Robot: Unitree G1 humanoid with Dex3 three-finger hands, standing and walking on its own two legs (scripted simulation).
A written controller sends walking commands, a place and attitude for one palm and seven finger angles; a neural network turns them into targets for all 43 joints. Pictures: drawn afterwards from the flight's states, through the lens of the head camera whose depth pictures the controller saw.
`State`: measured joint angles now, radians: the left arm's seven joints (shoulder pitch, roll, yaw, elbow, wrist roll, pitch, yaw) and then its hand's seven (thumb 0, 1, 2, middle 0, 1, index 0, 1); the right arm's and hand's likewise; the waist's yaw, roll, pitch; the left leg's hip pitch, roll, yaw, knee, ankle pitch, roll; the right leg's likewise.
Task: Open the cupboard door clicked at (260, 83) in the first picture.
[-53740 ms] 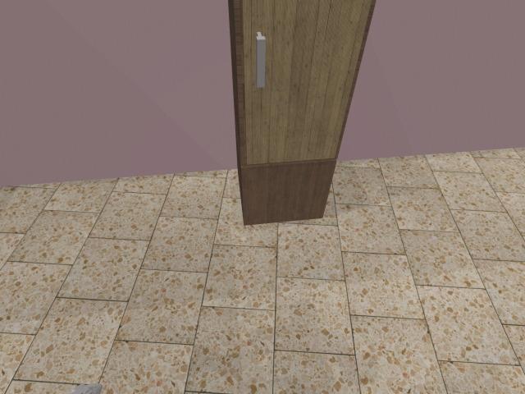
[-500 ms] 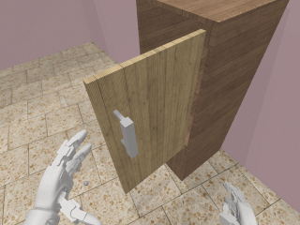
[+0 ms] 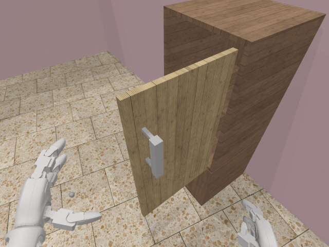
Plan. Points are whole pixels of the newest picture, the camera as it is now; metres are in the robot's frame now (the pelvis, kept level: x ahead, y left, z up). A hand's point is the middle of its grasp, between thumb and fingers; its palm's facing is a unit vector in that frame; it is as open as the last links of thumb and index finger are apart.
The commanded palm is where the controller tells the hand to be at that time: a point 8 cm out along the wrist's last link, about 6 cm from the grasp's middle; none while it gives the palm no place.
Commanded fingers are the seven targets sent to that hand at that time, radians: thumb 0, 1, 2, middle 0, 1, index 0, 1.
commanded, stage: draw the hand back to the body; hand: left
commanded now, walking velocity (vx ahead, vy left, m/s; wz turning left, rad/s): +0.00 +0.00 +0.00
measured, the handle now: (151, 152) +0.32 +0.08 +0.07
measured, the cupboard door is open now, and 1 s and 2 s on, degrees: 93 93 93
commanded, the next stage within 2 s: step back with the hand held close in 0.88 s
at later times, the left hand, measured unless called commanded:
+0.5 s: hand (40, 168) +0.20 +0.26 +0.16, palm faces +0.44 -0.81 -0.40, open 9.1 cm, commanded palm +0.15 +0.30 +0.17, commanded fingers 0.00 0.90 0.90 -0.20 -0.30 -0.20 -0.30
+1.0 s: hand (45, 173) +0.19 +0.25 +0.16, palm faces +0.45 -0.81 -0.38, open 7.5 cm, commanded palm +0.15 +0.29 +0.18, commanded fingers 0.00 0.90 0.90 -0.20 -0.30 -0.20 -0.30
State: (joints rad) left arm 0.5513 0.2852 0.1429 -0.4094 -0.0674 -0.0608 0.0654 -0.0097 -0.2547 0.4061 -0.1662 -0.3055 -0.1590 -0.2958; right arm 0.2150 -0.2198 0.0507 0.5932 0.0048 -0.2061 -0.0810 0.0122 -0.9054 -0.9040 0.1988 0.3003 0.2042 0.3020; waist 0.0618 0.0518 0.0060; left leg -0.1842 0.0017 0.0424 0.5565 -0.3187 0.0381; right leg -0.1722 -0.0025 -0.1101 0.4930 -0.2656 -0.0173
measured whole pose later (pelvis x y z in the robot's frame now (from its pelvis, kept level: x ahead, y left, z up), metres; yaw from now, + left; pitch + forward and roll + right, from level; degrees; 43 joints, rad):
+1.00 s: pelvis +0.00 -0.01 +0.01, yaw -1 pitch -6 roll -1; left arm 0.46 0.33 0.31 -0.36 -0.06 -0.10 0.12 0.02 0.89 0.90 -0.21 -0.31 -0.21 -0.30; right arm 0.18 -0.22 0.01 0.67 0.00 -0.12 -0.06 0.01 -0.91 -0.90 0.20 0.30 0.20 0.30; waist 0.08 0.07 0.05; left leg -0.04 0.01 0.06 0.39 -0.24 0.02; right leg -0.04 0.02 -0.09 0.34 -0.20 -0.03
